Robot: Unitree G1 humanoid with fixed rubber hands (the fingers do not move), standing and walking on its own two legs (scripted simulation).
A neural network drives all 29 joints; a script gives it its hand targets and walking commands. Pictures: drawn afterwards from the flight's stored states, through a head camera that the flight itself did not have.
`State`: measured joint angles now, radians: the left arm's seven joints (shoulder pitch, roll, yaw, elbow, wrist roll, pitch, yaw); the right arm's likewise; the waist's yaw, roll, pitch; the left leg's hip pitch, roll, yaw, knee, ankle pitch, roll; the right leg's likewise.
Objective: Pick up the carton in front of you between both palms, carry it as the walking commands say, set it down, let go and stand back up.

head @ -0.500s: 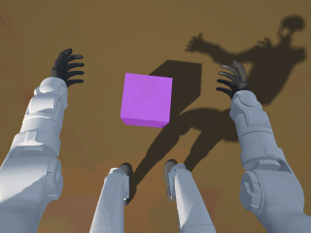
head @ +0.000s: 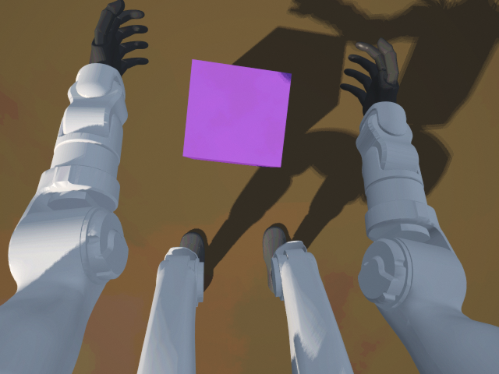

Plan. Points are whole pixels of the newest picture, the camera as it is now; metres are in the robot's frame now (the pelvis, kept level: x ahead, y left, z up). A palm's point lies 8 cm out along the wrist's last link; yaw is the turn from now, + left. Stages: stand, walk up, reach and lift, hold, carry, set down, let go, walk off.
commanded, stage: reach and lift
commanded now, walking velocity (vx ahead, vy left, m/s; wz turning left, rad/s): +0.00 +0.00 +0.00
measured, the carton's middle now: (234, 123) +0.50 -0.01 -0.49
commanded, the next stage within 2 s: none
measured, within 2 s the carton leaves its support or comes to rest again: leaves its support in 1.52 s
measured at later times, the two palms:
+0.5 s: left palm (150, 106) +0.51 +0.17 -0.37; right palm (324, 125) +0.47 -0.20 -0.36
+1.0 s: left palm (165, 107) +0.52 +0.15 -0.42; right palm (314, 126) +0.48 -0.19 -0.42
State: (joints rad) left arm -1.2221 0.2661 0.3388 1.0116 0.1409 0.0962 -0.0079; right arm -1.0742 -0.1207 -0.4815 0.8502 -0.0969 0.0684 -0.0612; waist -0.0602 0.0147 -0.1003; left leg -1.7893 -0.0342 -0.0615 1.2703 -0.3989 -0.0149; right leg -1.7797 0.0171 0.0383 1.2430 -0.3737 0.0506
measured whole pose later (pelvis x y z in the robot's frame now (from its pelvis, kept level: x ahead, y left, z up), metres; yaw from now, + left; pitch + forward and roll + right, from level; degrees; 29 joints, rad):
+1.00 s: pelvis -0.05 +0.00 -0.24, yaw -1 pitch +39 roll -3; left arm -1.57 0.42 0.00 1.22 -0.18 0.06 0.07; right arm -1.44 -0.27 -0.19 1.11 0.20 0.04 -0.15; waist -0.06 -0.01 0.36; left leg -2.28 -0.04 -0.06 2.21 -0.61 -0.03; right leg -2.27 0.04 0.03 2.17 -0.58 0.07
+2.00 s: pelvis -0.07 -0.01 -0.15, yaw +1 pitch +43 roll -1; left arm -1.24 0.10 0.43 0.89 0.25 0.37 0.04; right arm -1.14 0.01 -0.58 0.72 -0.25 0.37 -0.07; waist -0.04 0.01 -0.09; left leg -2.10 -0.12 -0.10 1.83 -0.48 -0.07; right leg -2.10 0.11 0.09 1.82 -0.47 0.09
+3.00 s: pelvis +0.03 -0.01 +0.11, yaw +2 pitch +18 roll +0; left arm -0.41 -0.12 0.31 0.57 0.20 0.36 0.05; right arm -0.40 0.13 -0.34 0.55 -0.20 0.35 -0.04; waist -0.02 0.00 -0.18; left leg -0.82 -0.07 -0.14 0.88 -0.37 -0.03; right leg -0.83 0.07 0.14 0.88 -0.37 0.04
